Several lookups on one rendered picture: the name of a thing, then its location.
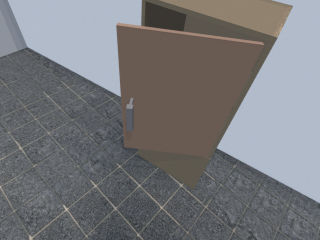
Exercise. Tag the handle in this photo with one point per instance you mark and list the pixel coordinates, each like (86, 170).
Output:
(130, 115)

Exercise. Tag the cupboard door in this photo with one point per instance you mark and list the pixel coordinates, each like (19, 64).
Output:
(183, 86)

